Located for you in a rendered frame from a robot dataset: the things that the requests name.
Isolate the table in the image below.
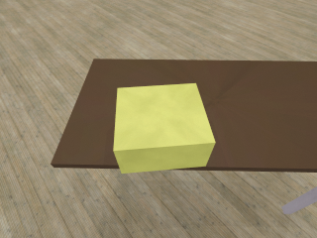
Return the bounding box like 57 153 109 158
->
51 59 317 214

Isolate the carton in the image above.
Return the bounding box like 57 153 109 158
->
113 83 216 174

